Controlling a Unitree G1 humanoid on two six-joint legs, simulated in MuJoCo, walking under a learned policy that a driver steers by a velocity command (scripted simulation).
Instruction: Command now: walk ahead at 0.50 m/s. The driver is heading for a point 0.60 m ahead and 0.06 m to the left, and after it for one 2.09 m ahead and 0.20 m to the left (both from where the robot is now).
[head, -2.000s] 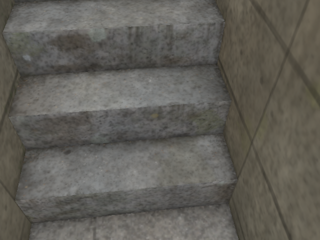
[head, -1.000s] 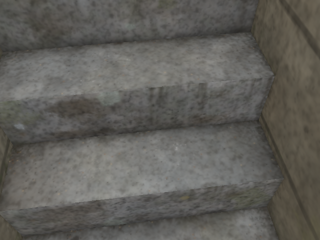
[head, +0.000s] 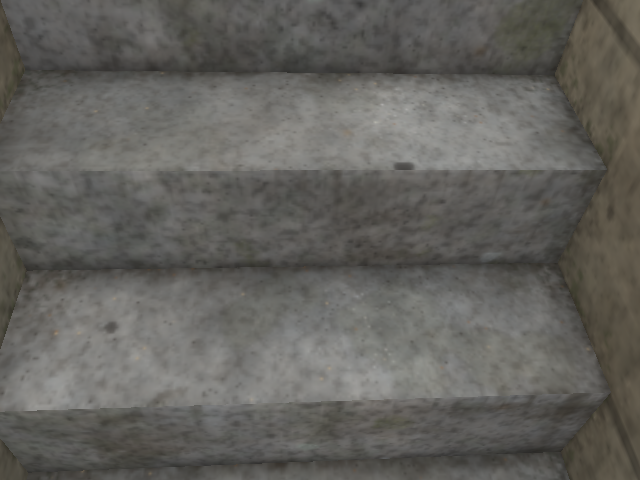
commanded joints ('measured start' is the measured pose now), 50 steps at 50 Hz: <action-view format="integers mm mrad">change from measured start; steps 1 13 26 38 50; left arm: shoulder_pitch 117 381 63 300 192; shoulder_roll -50 71 -135 161 19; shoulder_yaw -13 -28 -59 18 -27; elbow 101 208 -246 -176 120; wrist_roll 17 -98 -24 4 -9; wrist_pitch -77 -137 -70 -15 -191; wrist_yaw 5 65 33 56 -6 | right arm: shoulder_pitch -71 -423 -25 3 -248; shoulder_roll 155 150 27 -261 174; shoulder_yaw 68 155 53 -44 71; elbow -182 -271 222 70 -265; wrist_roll -6 74 7 97 13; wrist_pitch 9 110 7 -77 111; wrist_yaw -16 -29 -1 42 -14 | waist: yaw -50 -16 85 229 -97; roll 25 -108 -71 108 -52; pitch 99 -71 208 -476 158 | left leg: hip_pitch -549 -241 56 308 -906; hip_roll -53 61 282 198 -12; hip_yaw -97 437 -75 128 -13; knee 654 -143 -1389 -744 803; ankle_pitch -104 -401 -383 1345 -336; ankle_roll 41 31 68 48 50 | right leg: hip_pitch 212 379 -596 472 318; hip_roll -255 -221 -32 -113 -394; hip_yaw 629 89 380 394 213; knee -653 -986 1137 -260 -794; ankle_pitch -3 1365 211 -204 203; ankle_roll -41 14 12 -52 11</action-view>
